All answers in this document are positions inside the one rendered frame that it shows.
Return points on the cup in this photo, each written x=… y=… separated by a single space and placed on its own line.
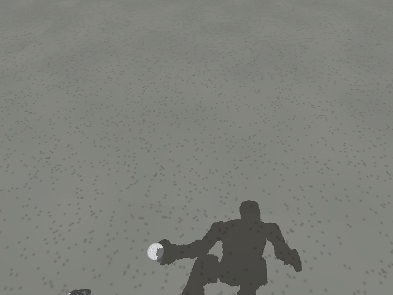
x=156 y=252

